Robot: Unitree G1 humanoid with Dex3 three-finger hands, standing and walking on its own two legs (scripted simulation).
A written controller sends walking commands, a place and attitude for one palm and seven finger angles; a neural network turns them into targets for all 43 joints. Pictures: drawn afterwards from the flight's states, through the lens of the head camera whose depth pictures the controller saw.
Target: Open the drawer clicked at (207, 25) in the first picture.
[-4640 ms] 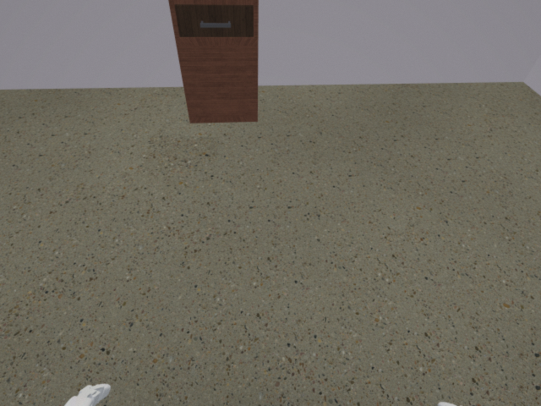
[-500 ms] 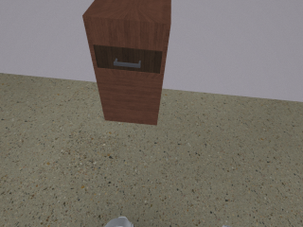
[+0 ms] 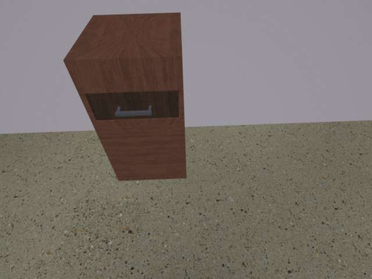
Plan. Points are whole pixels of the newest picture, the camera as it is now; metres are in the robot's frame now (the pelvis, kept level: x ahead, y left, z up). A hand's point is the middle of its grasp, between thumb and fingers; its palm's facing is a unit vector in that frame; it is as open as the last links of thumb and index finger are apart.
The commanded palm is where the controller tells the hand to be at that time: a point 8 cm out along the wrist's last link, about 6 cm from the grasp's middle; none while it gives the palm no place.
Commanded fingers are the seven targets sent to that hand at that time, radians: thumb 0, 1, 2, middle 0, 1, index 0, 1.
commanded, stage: take the last steps up to it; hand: left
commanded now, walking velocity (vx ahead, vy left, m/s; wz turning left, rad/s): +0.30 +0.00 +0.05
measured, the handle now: (133, 110) +0.80 +0.25 -0.16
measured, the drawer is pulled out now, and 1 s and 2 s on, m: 0.00 0.00 0.00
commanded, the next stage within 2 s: come to a stop and stand still in 0.70 s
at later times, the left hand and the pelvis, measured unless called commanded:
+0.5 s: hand out of the picture +0.06 +0.16 -0.19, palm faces +0.18 -0.97 -0.13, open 7.4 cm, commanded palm none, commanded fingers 0.00 0.90 0.90 -0.20 -0.30 -0.20 -0.30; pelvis +0.17 +0.02 -0.02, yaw +3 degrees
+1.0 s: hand (132, 199) +0.38 +0.18 -0.16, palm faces +0.03 -0.97 -0.24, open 7.4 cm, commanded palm none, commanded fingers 0.00 0.90 0.90 -0.20 -0.30 -0.20 -0.30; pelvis +0.30 +0.00 -0.01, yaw +2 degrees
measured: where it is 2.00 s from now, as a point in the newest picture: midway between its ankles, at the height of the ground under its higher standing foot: outside the picture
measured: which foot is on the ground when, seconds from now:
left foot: down 0.00-0.06, up 0.08-0.46, down 0.48-0.96, up 0.98-1.00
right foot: up 0.00-0.02, down 0.04-0.50, up 0.52-0.88, down 0.90-1.00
